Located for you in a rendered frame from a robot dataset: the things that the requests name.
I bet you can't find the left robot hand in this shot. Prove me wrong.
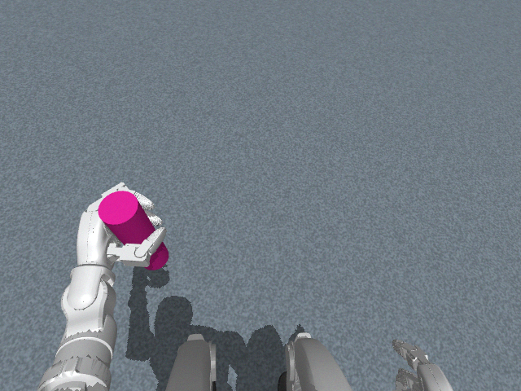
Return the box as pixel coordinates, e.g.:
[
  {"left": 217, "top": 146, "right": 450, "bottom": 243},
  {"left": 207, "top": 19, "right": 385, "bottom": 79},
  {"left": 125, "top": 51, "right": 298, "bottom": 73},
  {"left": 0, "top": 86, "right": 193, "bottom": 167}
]
[{"left": 77, "top": 182, "right": 167, "bottom": 270}]

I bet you can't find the left robot arm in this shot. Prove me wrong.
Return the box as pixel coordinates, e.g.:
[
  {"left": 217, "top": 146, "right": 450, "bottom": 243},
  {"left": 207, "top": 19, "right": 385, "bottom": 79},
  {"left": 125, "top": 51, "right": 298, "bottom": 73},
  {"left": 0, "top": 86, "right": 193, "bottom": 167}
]
[{"left": 37, "top": 264, "right": 117, "bottom": 391}]

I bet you can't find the can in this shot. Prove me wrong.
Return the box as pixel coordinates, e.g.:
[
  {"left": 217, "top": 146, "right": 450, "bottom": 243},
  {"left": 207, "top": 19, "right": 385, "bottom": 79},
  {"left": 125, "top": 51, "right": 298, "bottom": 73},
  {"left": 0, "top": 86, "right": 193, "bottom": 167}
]
[{"left": 99, "top": 191, "right": 169, "bottom": 270}]

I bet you can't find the right robot hand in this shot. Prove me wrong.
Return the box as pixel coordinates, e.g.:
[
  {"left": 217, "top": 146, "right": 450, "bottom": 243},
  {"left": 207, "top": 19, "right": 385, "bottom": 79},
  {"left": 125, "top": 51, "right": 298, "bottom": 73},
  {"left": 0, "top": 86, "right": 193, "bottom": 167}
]
[{"left": 392, "top": 340, "right": 453, "bottom": 391}]

